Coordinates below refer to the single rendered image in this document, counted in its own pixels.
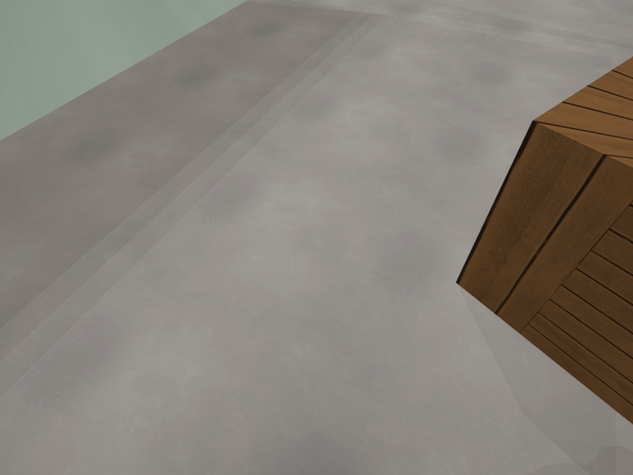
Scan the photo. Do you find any pedestal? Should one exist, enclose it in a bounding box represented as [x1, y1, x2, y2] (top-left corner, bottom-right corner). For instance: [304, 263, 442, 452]
[456, 56, 633, 425]

